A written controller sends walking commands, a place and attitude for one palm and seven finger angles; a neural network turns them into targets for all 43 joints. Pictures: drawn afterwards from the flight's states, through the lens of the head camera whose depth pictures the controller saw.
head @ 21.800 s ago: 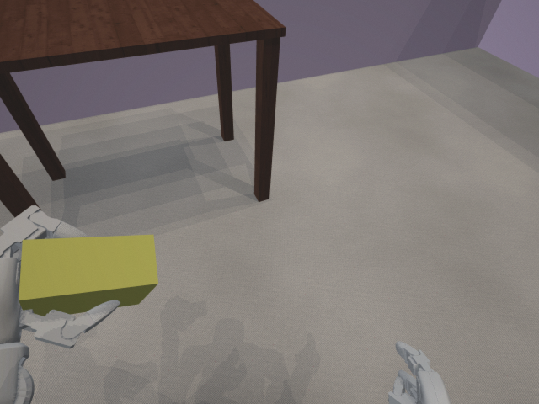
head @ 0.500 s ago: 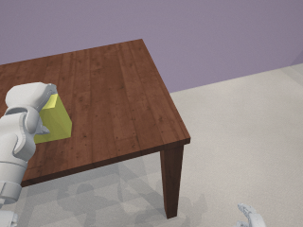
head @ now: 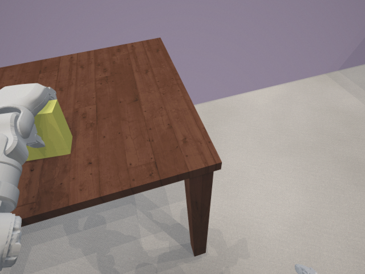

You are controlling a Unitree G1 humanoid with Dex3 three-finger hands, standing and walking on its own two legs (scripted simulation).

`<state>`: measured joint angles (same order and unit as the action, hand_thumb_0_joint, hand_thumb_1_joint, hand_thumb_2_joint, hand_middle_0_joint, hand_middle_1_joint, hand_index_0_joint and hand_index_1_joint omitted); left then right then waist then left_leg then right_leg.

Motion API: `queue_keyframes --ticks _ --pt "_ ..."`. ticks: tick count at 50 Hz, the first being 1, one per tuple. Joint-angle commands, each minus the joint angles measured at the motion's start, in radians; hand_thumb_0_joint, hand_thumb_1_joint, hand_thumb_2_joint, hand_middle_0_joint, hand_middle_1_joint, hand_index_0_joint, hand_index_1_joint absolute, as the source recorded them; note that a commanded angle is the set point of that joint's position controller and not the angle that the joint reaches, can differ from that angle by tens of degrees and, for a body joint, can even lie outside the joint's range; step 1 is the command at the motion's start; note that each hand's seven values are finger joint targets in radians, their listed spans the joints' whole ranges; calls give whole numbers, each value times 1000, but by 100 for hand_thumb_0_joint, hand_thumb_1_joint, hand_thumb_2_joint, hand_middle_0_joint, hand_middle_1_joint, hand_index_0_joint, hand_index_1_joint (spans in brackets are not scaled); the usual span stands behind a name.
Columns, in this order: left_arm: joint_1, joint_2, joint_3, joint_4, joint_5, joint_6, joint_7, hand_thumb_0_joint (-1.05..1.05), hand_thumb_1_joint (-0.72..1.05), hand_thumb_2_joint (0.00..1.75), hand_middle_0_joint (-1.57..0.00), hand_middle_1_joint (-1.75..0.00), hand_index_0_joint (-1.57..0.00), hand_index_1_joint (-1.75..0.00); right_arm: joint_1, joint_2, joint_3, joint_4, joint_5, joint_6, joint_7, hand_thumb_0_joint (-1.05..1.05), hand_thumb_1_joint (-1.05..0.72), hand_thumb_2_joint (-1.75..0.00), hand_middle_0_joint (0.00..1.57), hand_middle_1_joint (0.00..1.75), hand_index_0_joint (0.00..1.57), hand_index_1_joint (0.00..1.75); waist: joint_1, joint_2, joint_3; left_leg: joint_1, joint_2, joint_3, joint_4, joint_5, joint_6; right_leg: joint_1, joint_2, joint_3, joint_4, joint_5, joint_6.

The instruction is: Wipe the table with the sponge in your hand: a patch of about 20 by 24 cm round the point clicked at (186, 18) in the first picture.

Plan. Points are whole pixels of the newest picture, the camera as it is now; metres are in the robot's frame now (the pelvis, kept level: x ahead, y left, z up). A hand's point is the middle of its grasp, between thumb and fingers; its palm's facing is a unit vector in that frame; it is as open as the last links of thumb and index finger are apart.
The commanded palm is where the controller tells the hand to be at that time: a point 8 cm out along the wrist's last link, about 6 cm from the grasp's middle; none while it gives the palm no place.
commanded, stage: wipe forward along the first lane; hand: left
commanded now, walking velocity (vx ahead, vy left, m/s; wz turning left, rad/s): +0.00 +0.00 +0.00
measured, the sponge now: (41, 137) +0.36 +0.36 +0.11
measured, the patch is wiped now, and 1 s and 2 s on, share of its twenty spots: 0.15 0.25 0.50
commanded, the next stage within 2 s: slide across to the middle lane in 0.70 s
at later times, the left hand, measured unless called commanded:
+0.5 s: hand (38, 109) +0.41 +0.37 +0.15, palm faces -0.17 +0.07 -0.98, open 10.0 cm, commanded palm +0.42 +0.37 +0.18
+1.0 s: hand (39, 105) +0.42 +0.38 +0.15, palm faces -0.15 +0.10 -0.98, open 10.0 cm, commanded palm +0.43 +0.36 +0.19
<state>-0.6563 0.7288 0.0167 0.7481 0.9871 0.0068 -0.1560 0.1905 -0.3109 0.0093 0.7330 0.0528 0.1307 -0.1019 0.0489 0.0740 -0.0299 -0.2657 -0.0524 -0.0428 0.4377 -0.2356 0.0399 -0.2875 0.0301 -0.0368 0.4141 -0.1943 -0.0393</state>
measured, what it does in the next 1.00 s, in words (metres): stands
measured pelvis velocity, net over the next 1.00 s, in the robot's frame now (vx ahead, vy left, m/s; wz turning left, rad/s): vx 0.01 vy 0.01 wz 0.00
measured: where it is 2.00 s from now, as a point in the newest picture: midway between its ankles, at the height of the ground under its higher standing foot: outside the picture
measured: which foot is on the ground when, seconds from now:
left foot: down 0.00-1.00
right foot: down 0.00-1.00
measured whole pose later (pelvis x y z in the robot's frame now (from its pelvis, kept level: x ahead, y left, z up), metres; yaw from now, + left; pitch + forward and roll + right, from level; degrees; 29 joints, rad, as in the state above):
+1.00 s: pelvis +0.01 +0.01 -0.01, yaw +0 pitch +9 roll -1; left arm -0.83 0.80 0.00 1.01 1.03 -0.11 -0.06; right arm 0.29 -0.30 -0.02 0.75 0.07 0.14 -0.09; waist 0.01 0.07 -0.07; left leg -0.39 -0.05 -0.04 0.51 -0.28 0.05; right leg -0.40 0.03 -0.03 0.46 -0.23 -0.03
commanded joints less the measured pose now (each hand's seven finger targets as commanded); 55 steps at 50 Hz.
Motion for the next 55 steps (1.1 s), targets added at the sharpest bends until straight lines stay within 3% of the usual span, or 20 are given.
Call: queue_keyframes --ticks 1,4,6,10,11,14,17,20,21,28,30,38,40,41,43,45,47,48,54,55 --pt "-373 257 47 -23 31 -31 63 0 10 130 -120 -160 -120 -160 -8 -138 -43 -101 4 -32 -14 0 -90 -90 20 30 20 30 -46 -98 -192 -58 -12 34 -45 117 6 137 -5 36 -36 83 -20" --pt "-380 296 70 37 42 -50 74 0 10 130 -120 -160 -120 -160 20 -149 -50 -88 7 -33 -13 0 -90 -90 20 30 20 30 -50 -125 -184 -87 -13 36 -38 88 9 121 -3 44 -38 72 -14" --pt "-408 273 48 52 43 -62 81 0 10 130 -120 -160 -120 -160 39 -147 -52 -85 9 -35 -11 0 -90 -90 20 30 20 30 -57 -114 -207 -91 -13 34 -30 100 8 116 -4 44 -27 82 -17" --pt "-400 317 76 73 58 -84 98 0 10 130 -120 -160 -120 -160 62 -154 -59 -83 7 -30 -7 0 -90 -90 20 30 20 30 -48 -88 -253 -104 -13 36 -10 130 10 132 -5 59 -14 134 -20" --pt "-396 299 64 94 53 -84 102 0 10 130 -120 -160 -120 -160 73 -148 -61 -78 10 -30 -6 0 -90 -90 20 30 20 30 -63 -109 -248 -117 -15 40 -2 117 12 132 -6 58 -8 130 -13" --pt "-412 362 102 132 51 -90 113 0 10 130 -120 -160 -120 -160 83 -158 -62 -71 14 -27 -7 0 -90 -90 20 30 20 30 -71 -140 -220 -156 -15 40 -3 57 16 120 -7 66 -16 88 -4" --pt "-458 369 82 172 57 -90 121 0 10 130 -120 -160 -120 -160 100 -165 -57 -59 19 -34 -9 0 -90 -90 20 30 20 30 -87 -114 -188 -174 -13 35 -5 26 16 79 -5 64 -20 48 -6" --pt "-485 389 77 181 80 -90 122 0 10 130 -120 -160 -120 -160 108 -170 -57 -63 18 -32 -8 0 -90 -90 20 30 20 30 -81 -72 -216 -169 -12 33 -1 40 12 72 -3 70 -17 52 -13" --pt "-512 352 38 178 75 -90 121 0 10 130 -120 -160 -120 -160 116 -161 -56 -63 19 -34 -8 0 -90 -90 20 30 20 30 -95 -70 -231 -164 -13 35 5 39 16 79 -6 70 -12 58 -8" --pt "-511 429 95 227 84 -110 121 0 10 130 -120 -160 -120 -160 146 -169 -62 -58 17 -32 -12 0 -90 -90 20 30 20 30 -94 -107 -263 -187 -10 36 22 50 18 91 -4 74 -1 90 -3" --pt "-510 419 91 215 87 -121 118 0 10 130 -120 -160 -120 -160 146 -169 -64 -65 17 -27 -11 0 -90 -90 20 30 20 30 -89 -68 -267 -173 -9 33 19 76 13 79 -1 69 2 107 -12" --pt "-465 334 51 198 74 -131 134 0 10 130 -120 -160 -120 -160 156 -158 -70 -72 18 -17 -1 0 -90 -90 20 30 20 30 -88 -86 -267 -138 -3 28 26 109 10 49 7 55 13 115 -12" --pt "-442 357 85 181 72 -140 140 0 10 130 -120 -160 -120 -160 151 -161 -73 -75 15 -15 -1 0 -90 -90 20 30 20 30 -70 -65 -284 -123 0 25 24 151 6 60 8 55 17 142 -22" --pt "-451 312 50 169 58 -138 141 0 10 130 -120 -160 -120 -160 152 -152 -71 -75 18 -13 1 0 -90 -90 20 30 20 30 -85 -89 -284 -112 -1 27 28 147 10 61 8 53 19 141 -14" --pt "-474 312 52 154 44 -130 147 0 10 130 -120 -160 -120 -160 144 -154 -72 -72 20 -15 1 0 -90 -90 20 30 20 30 -94 -107 -258 -114 0 28 23 129 13 56 5 52 10 134 -10" --pt "-532 306 42 99 40 -131 147 0 10 130 -120 -160 -120 -160 134 -153 -71 -76 20 -17 1 0 -90 -90 20 30 20 30 -88 -49 -277 -79 1 20 13 162 7 53 5 53 6 143 -20" --pt "-529 303 41 123 41 -119 151 0 10 130 -120 -160 -120 -160 138 -151 -72 -62 20 -16 1 0 -90 -90 20 30 20 30 -93 -59 -259 -65 2 16 12 158 4 37 8 43 5 122 -19" --pt "-554 259 6 95 32 -114 149 0 10 130 -120 -160 -120 -160 125 -144 -69 -65 22 -18 3 0 -90 -90 20 30 20 30 -103 -59 -253 -49 2 15 9 160 5 31 8 43 1 120 -17" --pt "-606 214 -26 42 7 -97 134 0 10 130 -120 -160 -120 -160 111 -134 -68 -59 19 -23 3 0 -90 -90 20 30 20 30 -99 -47 -279 22 3 2 -4 212 -5 47 7 36 -12 132 -21" --pt "-605 247 6 43 3 -96 131 0 10 130 -120 -160 -120 -160 105 -139 -66 -63 18 -23 1 0 -90 -90 20 30 20 30 -87 -34 -290 23 5 1 -10 238 -8 62 6 38 -16 152 -27"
